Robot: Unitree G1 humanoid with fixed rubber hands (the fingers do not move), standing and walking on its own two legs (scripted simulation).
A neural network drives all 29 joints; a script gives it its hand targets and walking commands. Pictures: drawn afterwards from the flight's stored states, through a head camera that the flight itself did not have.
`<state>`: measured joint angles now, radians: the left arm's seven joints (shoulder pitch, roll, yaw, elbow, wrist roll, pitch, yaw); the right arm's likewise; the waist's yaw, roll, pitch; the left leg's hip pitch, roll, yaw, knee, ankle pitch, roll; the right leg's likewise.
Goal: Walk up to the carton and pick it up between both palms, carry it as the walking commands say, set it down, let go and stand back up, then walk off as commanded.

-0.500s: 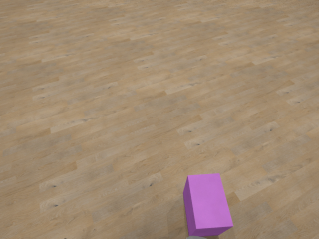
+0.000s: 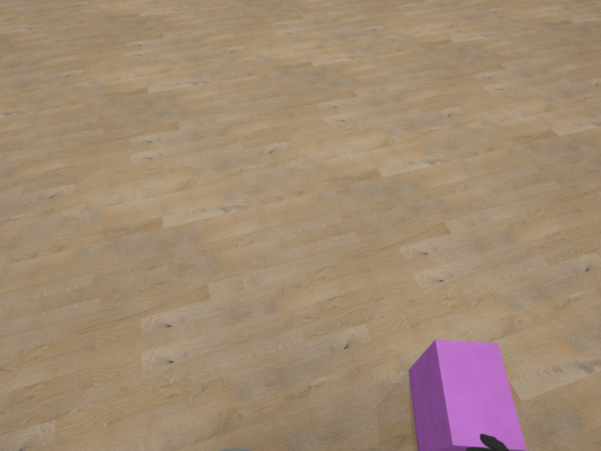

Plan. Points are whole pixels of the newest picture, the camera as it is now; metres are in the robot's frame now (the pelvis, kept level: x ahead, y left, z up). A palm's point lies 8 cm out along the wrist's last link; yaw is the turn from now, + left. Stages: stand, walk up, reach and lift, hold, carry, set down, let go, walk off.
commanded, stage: walk off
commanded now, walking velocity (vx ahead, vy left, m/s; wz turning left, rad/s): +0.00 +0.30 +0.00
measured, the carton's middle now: (456, 402) +0.32 -0.40 -0.62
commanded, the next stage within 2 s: stand in 1.82 s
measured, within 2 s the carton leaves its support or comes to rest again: neither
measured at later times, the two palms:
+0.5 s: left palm out of the picture +0.01 +0.41 -0.09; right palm out of the picture +0.04 -0.11 -0.14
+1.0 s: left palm out of the picture +0.03 +0.60 -0.13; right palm out of the picture +0.07 +0.07 -0.10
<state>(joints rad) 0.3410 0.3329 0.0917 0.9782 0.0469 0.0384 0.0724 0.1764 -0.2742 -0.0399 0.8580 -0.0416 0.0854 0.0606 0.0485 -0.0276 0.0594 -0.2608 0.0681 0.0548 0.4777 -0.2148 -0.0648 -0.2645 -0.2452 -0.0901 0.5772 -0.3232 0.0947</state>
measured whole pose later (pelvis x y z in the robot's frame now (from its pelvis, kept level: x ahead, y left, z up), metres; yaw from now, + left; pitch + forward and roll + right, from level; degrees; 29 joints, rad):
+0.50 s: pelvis +0.00 +0.13 +0.01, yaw +0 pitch +0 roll +3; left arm 0.31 0.22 0.05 0.99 0.03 0.04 0.09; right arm 0.27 -0.25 -0.04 0.91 -0.06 0.09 0.03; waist 0.00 0.05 0.05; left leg -0.51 -0.08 -0.04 1.14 -0.35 -0.05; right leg -0.21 -0.10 -0.15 0.51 -0.30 -0.03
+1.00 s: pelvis +0.00 +0.32 +0.01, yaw +0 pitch +1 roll +0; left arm 0.25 0.29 0.09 0.97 0.03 0.07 0.08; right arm 0.21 -0.22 -0.01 0.87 -0.04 0.06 0.00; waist -0.01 -0.04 0.04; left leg -0.26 0.01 0.10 0.47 -0.22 0.05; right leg -0.49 -0.02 -0.11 1.16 -0.48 0.00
